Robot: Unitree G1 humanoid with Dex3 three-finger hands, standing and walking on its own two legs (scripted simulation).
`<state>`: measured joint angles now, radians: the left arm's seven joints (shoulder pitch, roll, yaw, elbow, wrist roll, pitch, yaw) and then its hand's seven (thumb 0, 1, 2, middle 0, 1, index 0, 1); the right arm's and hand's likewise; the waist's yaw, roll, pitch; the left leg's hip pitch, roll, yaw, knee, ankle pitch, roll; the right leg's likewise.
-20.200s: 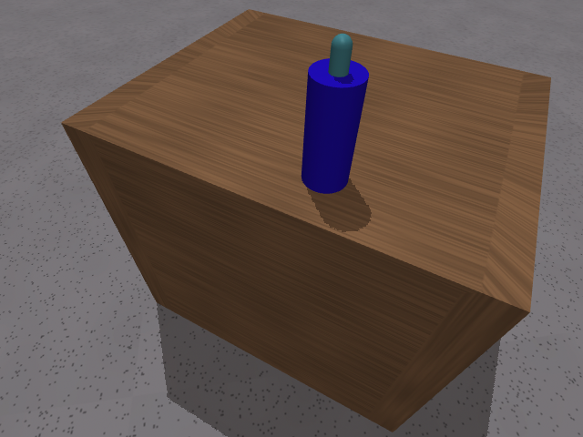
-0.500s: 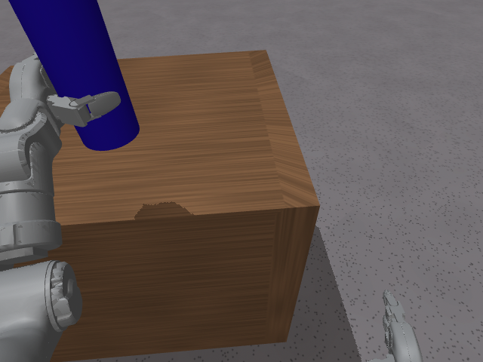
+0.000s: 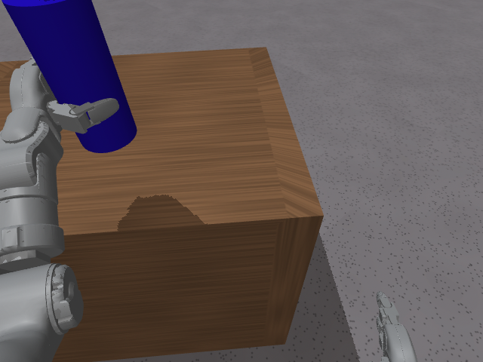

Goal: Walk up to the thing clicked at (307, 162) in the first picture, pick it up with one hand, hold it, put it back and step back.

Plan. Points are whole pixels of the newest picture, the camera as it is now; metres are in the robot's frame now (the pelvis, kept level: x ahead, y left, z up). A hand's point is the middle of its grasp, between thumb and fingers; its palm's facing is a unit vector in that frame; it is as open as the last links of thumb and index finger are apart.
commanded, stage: crouch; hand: left
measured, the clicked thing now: (75, 58) +0.44 +0.18 +0.31
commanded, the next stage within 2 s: lower in 0.24 s
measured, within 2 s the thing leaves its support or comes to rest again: rests again in 1.64 s
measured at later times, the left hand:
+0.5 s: hand (101, 108) +0.46 +0.19 +0.22, palm faces +0.17 -0.98 -0.01, open 11.8 cm
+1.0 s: hand (111, 134) +0.47 +0.19 +0.17, palm faces +0.17 -0.99 -0.01, open 11.9 cm
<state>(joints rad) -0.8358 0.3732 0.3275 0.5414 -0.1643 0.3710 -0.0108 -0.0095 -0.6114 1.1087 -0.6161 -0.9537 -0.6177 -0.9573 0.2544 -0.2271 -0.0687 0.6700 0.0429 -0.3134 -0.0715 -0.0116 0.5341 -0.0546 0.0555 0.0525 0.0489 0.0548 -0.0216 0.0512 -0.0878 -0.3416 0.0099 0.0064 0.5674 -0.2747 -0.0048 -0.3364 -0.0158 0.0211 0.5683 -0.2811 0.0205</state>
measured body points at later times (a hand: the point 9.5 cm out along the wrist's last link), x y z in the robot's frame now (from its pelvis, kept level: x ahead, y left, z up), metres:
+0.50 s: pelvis +0.00 +0.00 +0.00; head +0.01 -0.02 +0.45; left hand +0.44 +0.24 +0.23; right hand +0.15 -0.26 -0.08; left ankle +0.01 +0.12 -0.73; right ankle +0.01 -0.13 -0.73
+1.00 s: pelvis +0.01 +0.00 +0.00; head +0.03 -0.01 +0.45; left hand +0.46 +0.24 +0.17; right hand +0.16 -0.26 -0.08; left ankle +0.01 +0.12 -0.73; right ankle +0.01 -0.13 -0.73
